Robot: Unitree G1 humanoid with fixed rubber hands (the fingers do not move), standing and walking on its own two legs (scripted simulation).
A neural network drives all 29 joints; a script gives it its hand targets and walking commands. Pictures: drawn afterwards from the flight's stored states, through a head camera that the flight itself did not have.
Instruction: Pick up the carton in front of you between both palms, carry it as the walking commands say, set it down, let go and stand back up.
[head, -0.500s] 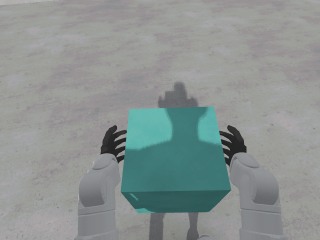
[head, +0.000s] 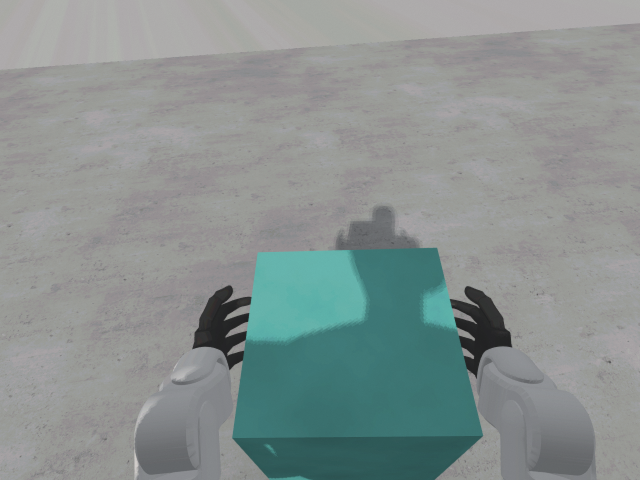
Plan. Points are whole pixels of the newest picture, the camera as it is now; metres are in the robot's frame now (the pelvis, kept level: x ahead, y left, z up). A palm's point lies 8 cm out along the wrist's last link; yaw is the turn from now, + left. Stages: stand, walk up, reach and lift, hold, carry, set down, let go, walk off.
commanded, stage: carry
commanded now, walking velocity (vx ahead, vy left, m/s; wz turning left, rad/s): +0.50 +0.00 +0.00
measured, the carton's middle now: (349, 374) +0.25 +0.00 +0.02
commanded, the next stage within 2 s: none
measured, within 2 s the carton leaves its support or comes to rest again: neither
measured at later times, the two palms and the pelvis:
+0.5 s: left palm (247, 183) +0.54 +0.17 +0.11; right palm (429, 188) +0.53 -0.13 +0.11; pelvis +0.30 +0.02 +0.00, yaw -1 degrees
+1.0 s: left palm (278, 102) +0.85 +0.15 +0.11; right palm (413, 106) +0.84 -0.15 +0.10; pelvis +0.61 +0.00 +0.00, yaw +0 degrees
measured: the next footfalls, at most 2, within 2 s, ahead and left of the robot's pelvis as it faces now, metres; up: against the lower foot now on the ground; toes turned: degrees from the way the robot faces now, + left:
left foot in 0.06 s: +0.21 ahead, +0.12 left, +0.00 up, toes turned +11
right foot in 0.56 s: +0.52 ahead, -0.10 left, +0.00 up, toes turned -12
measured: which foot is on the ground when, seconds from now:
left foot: up 0.00-0.04, down 0.06-0.60, up 0.62-1.00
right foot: down 0.00-0.08, up 0.10-0.54, down 0.56-1.00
